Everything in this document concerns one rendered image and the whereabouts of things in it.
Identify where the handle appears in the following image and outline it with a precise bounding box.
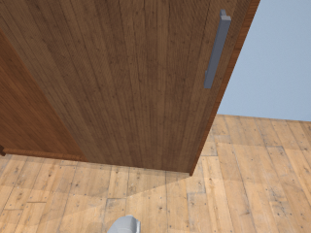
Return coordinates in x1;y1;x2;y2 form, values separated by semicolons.
203;9;231;89

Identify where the robot left thigh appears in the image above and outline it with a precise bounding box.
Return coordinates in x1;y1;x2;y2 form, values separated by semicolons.
107;216;141;233

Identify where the wardrobe door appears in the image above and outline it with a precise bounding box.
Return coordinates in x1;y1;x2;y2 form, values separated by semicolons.
0;27;85;156
0;0;251;173

